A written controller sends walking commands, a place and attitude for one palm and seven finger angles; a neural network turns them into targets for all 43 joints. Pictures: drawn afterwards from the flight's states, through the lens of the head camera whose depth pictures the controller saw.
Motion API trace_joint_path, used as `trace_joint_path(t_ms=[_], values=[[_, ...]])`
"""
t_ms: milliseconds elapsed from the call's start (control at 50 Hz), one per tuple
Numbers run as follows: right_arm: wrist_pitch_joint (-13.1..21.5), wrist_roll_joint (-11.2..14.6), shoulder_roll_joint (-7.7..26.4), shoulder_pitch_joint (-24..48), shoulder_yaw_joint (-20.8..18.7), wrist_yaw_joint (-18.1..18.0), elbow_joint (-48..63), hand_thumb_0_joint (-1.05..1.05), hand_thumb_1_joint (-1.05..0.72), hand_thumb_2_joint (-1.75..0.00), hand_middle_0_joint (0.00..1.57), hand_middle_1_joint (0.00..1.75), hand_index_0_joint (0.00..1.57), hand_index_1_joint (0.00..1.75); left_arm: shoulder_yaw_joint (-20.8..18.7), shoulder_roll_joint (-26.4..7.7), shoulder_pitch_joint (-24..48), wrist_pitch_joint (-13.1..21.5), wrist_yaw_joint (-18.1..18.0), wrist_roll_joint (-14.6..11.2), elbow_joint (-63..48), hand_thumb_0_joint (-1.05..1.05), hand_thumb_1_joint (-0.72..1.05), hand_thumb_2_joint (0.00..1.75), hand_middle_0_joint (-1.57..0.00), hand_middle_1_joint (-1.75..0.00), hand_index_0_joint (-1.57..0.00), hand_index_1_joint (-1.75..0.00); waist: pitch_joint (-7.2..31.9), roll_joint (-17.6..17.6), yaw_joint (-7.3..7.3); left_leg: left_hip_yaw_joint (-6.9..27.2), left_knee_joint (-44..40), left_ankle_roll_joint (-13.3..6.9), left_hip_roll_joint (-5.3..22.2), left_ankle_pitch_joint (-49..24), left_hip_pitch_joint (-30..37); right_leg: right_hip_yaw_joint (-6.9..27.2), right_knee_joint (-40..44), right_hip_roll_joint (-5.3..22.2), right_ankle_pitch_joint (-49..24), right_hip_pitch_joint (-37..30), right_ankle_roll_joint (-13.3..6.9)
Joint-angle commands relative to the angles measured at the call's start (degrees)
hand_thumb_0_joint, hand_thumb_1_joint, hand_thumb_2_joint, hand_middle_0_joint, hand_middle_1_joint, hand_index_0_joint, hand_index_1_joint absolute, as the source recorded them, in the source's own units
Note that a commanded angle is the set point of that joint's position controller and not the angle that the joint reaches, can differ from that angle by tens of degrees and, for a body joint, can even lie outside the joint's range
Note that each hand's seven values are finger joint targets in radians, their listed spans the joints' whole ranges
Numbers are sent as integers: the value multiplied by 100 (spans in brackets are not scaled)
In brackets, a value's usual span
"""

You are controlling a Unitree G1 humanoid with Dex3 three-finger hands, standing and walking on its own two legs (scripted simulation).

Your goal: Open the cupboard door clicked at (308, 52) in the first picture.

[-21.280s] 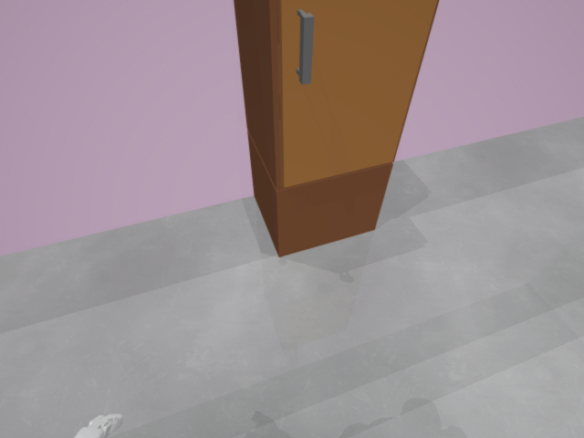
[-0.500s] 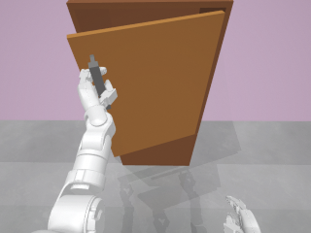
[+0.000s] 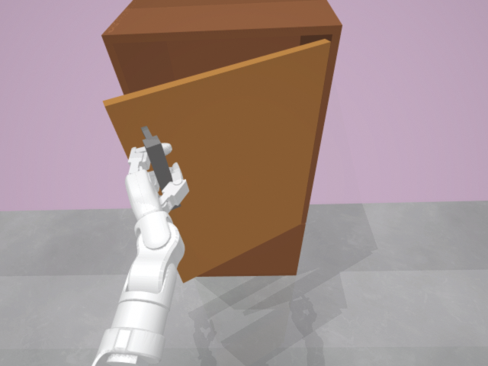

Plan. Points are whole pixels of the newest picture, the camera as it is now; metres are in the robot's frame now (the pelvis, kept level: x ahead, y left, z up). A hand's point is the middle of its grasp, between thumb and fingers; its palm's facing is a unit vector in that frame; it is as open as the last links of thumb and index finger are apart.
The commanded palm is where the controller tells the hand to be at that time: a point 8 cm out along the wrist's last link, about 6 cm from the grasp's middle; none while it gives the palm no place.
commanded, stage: pull the door open along its arc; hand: left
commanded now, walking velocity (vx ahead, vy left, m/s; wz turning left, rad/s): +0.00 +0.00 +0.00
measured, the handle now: (160, 169) +0.41 +0.17 +0.12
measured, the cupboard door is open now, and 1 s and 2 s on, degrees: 29 40 43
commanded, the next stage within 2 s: open thumb and fingers to let go in 0.18 s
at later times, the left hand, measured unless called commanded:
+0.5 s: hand (200, 209) +0.31 +0.08 +0.13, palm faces +0.44 -0.90 -0.02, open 6.9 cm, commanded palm +0.26 +0.10 +0.12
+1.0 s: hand (202, 214) +0.31 +0.08 +0.13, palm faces +0.41 -0.91 -0.02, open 14.6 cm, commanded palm +0.25 +0.11 +0.12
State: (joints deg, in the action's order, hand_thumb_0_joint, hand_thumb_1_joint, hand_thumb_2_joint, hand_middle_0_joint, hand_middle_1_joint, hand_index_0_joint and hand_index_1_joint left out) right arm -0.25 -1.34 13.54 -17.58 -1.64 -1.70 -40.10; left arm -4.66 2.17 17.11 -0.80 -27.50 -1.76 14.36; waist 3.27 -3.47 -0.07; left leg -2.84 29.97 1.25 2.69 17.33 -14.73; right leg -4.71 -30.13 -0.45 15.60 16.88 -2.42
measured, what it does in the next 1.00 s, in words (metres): stands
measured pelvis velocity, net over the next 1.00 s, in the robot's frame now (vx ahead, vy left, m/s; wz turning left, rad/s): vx -0.01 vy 0.00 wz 0.04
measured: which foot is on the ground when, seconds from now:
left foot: down 0.00-1.00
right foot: down 0.00-1.00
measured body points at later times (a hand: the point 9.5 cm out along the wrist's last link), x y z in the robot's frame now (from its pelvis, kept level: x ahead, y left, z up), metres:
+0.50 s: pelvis +0.00 +0.00 +0.00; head -0.02 -0.02 +0.45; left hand +0.29 +0.13 +0.14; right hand +0.23 -0.17 -0.08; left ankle -0.02 +0.13 -0.73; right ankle +0.00 -0.09 -0.73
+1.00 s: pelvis -0.01 +0.00 +0.00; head -0.03 -0.01 +0.45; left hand +0.28 +0.13 +0.13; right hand +0.18 -0.20 -0.10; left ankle -0.02 +0.13 -0.73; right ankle +0.00 -0.09 -0.73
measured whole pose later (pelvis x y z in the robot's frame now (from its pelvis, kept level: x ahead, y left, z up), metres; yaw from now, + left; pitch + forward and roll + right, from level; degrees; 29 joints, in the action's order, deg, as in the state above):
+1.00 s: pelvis -0.01 +0.00 +0.00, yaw +2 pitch -3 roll +0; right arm -4.7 -2.3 10.0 -7.3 0.4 0.0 -38.6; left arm 13.4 7.1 6.6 -12.1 -35.9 3.0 -1.6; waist 0.2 -2.9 1.4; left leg -0.7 31.2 0.9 1.9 17.5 -11.0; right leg -6.8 -29.7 0.3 15.7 11.4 -2.1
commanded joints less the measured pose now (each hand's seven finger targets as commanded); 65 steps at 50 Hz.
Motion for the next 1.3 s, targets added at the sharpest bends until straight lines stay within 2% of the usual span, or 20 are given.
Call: trace_joint_path(t_ms=[0,40,100,160,220,260,300,360,480,540,660,760,900,1060,1120,1180,1200,1220,1240,1280], values=[[336,-8,332,1258,-97,11,1229,0,-90,-90,20,30,20,30,819,228,496,223,-37,175,-2556,0,90,90,-40,-135,-40,-135,1398,731,310,39,-229,-206,-187,-1864,448,187,386,143,-1984,-1289,103],[308,-13,240,1421,-61,61,1317,0,-90,-90,20,30,20,30,1119,434,89,73,-144,254,-3118,0,90,90,-40,-135,-40,-135,1152,668,303,37,-248,-202,-200,-1696,518,181,495,167,-1705,-1186,102],[172,-59,153,1632,-42,96,1381,0,-90,-90,20,30,20,30,1220,410,-835,-206,-349,438,-3516,0,90,90,-40,-135,-40,-135,820,936,399,70,-233,-200,-197,-1559,518,243,705,207,-1435,-1182,90],[38,-85,30,1894,38,153,1369,0,-90,-90,20,30,20,30,1669,825,-552,-527,-615,621,-3660,0,90,90,-40,-135,-40,-135,519,714,300,89,-133,-192,-252,-1373,599,305,866,246,-1033,-906,66],[-103,-64,-12,2198,100,208,1227,0,-90,-90,20,30,20,30,1797,1137,-118,-859,-849,488,-3327,0,90,90,-40,-135,-40,-135,332,731,241,163,-71,-165,-289,-1136,640,296,1010,247,-590,-653,66],[-183,-59,-24,2281,149,156,1099,0,-90,-90,20,30,20,30,1544,918,598,-964,-962,438,-3031,0,90,90,-40,-135,-40,-135,336,791,185,186,-51,-171,-345,-1031,640,360,1090,266,-431,-602,83],[-244,-62,-46,2306,155,148,1040,0,-90,-90,20,30,20,30,1569,1006,713,-1042,-1010,466,-2813,0,76,84,-39,-134,-39,-134,396,656,225,227,-57,-157,-354,-1056,654,341,1044,266,-457,-612,62],[-303,-104,-51,2212,158,153,1098,0,-90,-90,20,30,20,30,1660,1150,606,-1057,-989,525,-2789,0,55,75,-38,-131,-38,-131,891,723,264,251,-86,-161,-348,-1457,696,247,680,256,-1341,-942,59],[-351,-91,-20,2016,113,185,1231,0,-90,-90,20,30,20,30,2108,1376,455,-887,-730,619,-3150,0,13,57,-35,-127,-35,-127,1192,635,162,299,-26,-149,-262,-1879,714,144,287,226,-2126,-1088,32],[-290,-61,8,1986,122,167,1209,0,-90,-90,20,30,20,30,2252,1396,680,-846,-669,640,-3101,0,-8,48,-33,-124,-33,-124,1022,649,69,359,-31,-154,-230,-1670,692,94,300,202,-1722,-847,25],[-167,-60,6,2025,119,100,1173,0,-90,-90,20,30,20,30,2029,1225,659,-798,-746,578,-2991,0,-50,30,-30,-120,-30,-120,1047,848,183,363,-39,-165,-253,-1515,623,114,409,204,-1344,-899,18],[-161,-75,-11,2044,101,123,1174,0,-90,-90,20,30,20,30,1820,1149,411,-816,-881,538,-2963,0,-50,30,-27,-105,-27,-105,1082,785,311,308,-93,-140,-263,-1534,547,120,443,213,-1335,-1043,11],[-161,-72,9,2039,86,120,1099,0,-90,-90,20,30,20,30,1894,1149,652,-737,-909,639,-2874,0,-50,30,-22,-70,-22,-70,759,720,210,311,-111,-161,-248,-1319,610,174,688,228,-832,-810,4],[-200,-67,-18,2095,113,104,1144,0,-90,-90,20,30,20,30,1838,1076,696,-692,-859,569,-2948,0,-50,30,-15,-30,-15,-30,818,762,215,302,-134,-161,-279,-1264,630,191,718,229,-815,-871,18],[-246,-62,-32,2178,144,89,1113,0,-90,-90,20,30,20,30,1694,1030,730,-749,-897,528,-2690,0,-50,30,-15,-30,-15,-30,614,802,250,318,-183,-164,-289,-1105,579,207,833,233,-536,-768,25],[-275,-78,-54,2204,141,100,1119,0,-90,-90,20,30,20,30,1702,1093,794,-781,-941,552,-2704,0,-50,30,-15,-30,-15,-30,697,741,254,305,-153,-156,-292,-1152,613,214,828,238,-562,-799,9],[-329,-104,209,1649,175,131,1069,0,-90,-90,20,30,20,30,2942,753,542,-513,382,967,-2536,0,-50,30,-15,-30,-15,-30,222,1204,-196,372,-328,-288,-338,-1359,682,299,546,184,-1292,-603,35],[-365,-13,177,1661,159,36,1276,0,-90,-90,20,30,20,30,2357,150,978,-221,1057,729,-2909,0,-50,30,-15,-30,-15,-30,875,848,-48,292,-322,-306,-332,-1491,793,268,369,174,-1678,-872,13],[-384,6,171,1667,184,-60,1327,0,-90,-90,20,30,20,30,2308,-65,1227,-42,1442,658,-2940,0,-50,30,-15,-30,-15,-30,1117,602,-8,269,-283,-328,-361,-1588,859,297,262,190,-1919,-1034,-6],[-286,61,130,1630,261,-151,1454,0,-90,-90,20,30,20,30,2378,-60,1336,128,2130,427,-2845,0,-50,30,-15,-30,-15,-30,1127,452,-72,285,-250,-341,-377,-1479,956,239,282,194,-1876,-960,-3]])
